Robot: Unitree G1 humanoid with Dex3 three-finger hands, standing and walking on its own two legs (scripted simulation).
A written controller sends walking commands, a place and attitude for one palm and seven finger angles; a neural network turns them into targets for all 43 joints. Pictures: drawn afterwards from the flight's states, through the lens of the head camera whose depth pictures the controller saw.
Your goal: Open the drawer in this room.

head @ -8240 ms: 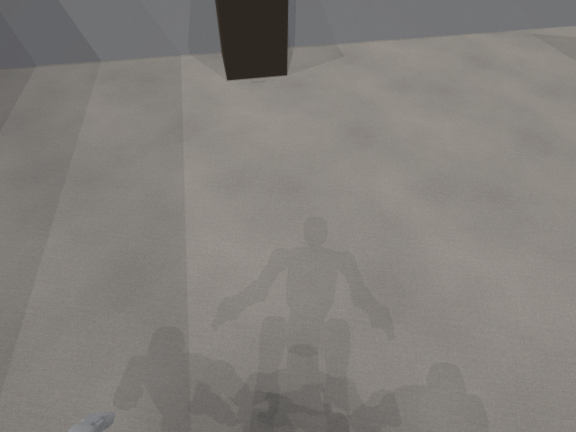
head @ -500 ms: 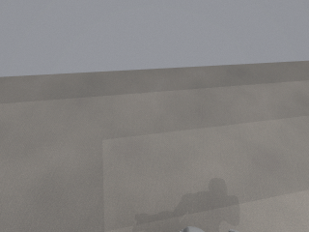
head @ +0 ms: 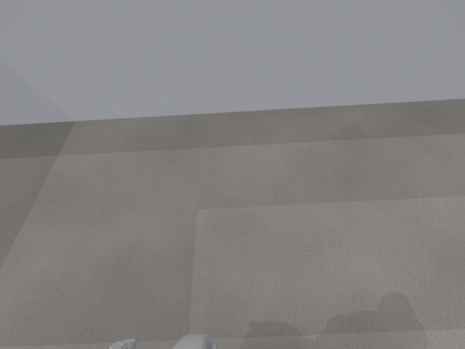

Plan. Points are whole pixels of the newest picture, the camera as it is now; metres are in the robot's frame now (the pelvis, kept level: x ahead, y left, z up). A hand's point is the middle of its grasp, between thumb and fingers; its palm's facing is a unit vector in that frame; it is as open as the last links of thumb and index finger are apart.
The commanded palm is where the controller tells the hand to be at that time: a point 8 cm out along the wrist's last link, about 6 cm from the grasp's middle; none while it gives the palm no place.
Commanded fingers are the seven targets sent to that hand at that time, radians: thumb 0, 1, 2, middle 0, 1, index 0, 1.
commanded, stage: turn or walk to find it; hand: left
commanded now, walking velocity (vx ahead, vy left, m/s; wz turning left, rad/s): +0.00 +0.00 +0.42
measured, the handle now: out of the picture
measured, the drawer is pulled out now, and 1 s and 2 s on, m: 0.00 0.00 0.00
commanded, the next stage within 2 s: none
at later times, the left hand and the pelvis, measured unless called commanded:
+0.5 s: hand out of the picture -0.01 +0.28 -0.17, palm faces +0.26 -0.93 -0.25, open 7.4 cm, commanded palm none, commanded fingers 0.00 0.90 0.90 -0.20 -0.30 -0.20 -0.30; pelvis -0.01 +0.06 +0.00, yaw +12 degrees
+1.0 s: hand out of the picture -0.04 +0.22 -0.16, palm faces +0.44 -0.86 -0.25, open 7.4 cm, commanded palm none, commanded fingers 0.00 0.90 0.90 -0.20 -0.30 -0.20 -0.30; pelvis -0.02 +0.02 +0.00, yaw +26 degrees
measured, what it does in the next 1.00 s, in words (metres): steps on the spot, turning left: left foot, then right foot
